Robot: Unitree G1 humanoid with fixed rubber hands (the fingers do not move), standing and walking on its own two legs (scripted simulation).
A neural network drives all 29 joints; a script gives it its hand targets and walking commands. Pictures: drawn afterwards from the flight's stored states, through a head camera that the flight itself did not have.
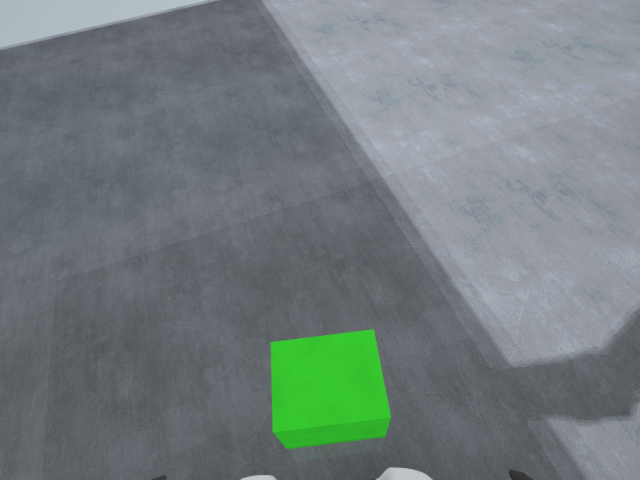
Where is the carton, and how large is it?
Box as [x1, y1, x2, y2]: [271, 329, 390, 448]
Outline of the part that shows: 373,329 271,342 273,432 286,448 380,437 385,435 390,414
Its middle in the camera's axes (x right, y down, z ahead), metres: +0.02 +0.42 +1.09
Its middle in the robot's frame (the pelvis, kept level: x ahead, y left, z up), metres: +0.40 +0.04 -0.65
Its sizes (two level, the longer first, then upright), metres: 0.286 0.228 0.238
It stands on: the floor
